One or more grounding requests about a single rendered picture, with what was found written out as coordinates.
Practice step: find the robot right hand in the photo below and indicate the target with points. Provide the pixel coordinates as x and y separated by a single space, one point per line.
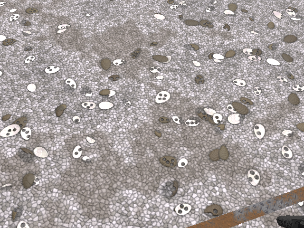
290 221

